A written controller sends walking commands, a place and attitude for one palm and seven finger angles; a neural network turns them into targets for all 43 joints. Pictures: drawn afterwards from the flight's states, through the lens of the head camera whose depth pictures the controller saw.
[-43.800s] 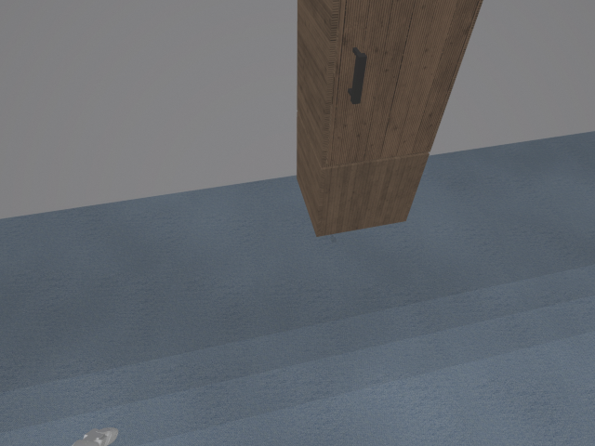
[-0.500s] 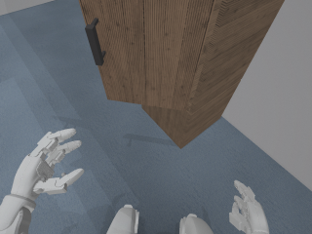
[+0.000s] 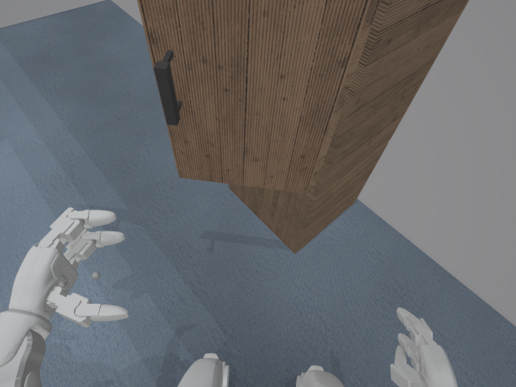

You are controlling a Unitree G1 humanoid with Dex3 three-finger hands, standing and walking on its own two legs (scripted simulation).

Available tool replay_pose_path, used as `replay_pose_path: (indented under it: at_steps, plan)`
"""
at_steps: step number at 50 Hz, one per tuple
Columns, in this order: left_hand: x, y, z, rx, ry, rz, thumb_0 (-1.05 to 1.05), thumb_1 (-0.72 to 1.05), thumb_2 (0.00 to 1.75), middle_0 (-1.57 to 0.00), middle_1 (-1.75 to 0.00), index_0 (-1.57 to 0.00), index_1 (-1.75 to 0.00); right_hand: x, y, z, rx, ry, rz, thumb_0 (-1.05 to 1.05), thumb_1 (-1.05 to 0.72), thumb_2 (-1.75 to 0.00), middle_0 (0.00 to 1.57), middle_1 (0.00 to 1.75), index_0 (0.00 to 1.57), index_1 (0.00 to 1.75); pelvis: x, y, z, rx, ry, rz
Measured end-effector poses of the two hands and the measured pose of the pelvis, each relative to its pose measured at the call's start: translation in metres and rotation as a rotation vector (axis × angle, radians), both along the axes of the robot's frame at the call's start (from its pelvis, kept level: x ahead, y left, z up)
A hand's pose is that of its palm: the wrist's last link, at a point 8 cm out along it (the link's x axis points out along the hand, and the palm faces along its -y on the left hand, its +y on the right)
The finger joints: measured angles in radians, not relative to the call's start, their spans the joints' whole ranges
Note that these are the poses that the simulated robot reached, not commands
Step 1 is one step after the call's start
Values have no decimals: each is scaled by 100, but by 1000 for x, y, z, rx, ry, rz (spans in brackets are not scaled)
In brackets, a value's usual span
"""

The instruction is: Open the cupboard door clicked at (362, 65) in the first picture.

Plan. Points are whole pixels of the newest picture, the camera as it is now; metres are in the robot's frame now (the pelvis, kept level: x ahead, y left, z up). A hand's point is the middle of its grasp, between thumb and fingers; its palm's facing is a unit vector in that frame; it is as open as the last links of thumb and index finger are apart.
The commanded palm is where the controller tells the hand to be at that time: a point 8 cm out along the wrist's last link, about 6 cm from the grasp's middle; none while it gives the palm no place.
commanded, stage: raise the hand with hooked fingers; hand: left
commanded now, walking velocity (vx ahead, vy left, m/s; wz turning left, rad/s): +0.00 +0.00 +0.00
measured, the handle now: (171, 89) +0.64 +0.22 +0.06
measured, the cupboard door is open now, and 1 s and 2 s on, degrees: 42 42 42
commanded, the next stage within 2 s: move the hooked fingers beside the handle in 0.94 s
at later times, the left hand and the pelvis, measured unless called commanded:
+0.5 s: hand (77, 231) +0.30 +0.27 +0.08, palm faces -0.04 -1.00 -0.05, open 14.0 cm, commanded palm +0.27 +0.31 +0.08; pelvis +0.01 -0.01 +0.01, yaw +0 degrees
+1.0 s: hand (95, 232) +0.30 +0.25 +0.08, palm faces -0.05 -1.00 -0.04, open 14.0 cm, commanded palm +0.28 +0.30 +0.08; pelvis +0.01 -0.02 +0.01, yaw +0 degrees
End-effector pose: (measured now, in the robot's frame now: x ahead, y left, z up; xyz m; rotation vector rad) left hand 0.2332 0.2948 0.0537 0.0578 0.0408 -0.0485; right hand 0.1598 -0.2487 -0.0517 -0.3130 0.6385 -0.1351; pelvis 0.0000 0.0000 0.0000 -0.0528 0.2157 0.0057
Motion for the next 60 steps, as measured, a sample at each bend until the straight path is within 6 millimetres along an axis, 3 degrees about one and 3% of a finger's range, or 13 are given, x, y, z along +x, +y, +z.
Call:
replay_pose_path:
  at_steps: [10,24,37,54,60]
  plan:
    - [15,19,12,5,14,12,-1,-45,33,-30,-116,-29,-116,21,21,5,32,-15,55,1,-90,-90,20,30,20,30,7,3,6,-7,-7,7]
    - [45,32,29,-2,11,9,-1,-50,30,-30,-120,-30,-120,-1,-1,-3,18,85,-3,1,-90,-90,20,30,20,30,13,-5,12,1,-4,-1]
    - [51,13,22,-22,19,-2,-1,-50,30,-30,-120,-30,-120,-15,-24,-2,4,113,-50,1,-90,-90,20,30,20,30,14,-16,14,13,3,-12]
    - [48,8,26,-15,14,3,-1,-50,30,-30,-120,-30,-120,1,-20,-5,35,80,-25,1,-90,-90,20,30,20,30,14,-23,13,17,0,-7]
    - [60,11,24,-23,1,13,-1,-50,30,-30,-120,-30,-120,-1,-22,-9,15,97,-20,1,-90,-90,20,30,20,30,11,-23,11,16,4,-1]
